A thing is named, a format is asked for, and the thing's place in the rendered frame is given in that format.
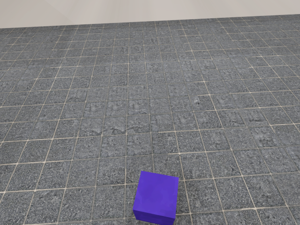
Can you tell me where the carton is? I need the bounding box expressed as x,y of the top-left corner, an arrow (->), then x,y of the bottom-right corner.
133,171 -> 179,225

